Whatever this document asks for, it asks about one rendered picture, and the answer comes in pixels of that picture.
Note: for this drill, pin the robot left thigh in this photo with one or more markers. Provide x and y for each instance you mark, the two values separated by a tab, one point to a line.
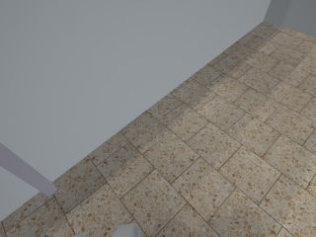
127	230

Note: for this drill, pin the panel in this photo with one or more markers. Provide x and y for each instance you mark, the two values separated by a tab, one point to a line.
18	167

